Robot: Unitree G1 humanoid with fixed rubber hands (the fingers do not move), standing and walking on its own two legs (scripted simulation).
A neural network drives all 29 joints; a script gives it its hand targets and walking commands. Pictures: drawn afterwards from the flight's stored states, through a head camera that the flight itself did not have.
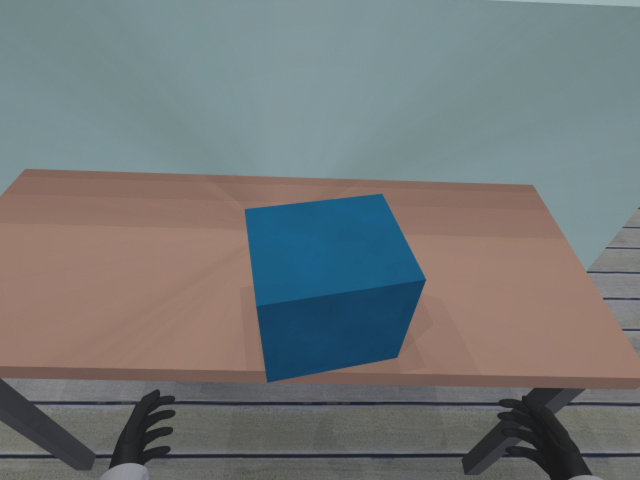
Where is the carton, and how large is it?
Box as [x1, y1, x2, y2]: [245, 194, 425, 382]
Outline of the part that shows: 382,194 245,209 256,307 267,382 397,356 425,278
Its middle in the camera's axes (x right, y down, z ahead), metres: +0.01 +0.07 +0.57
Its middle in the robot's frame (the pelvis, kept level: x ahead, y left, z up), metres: +0.38 +0.00 +0.01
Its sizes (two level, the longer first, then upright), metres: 0.203 0.165 0.196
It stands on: a table, 0.70 m high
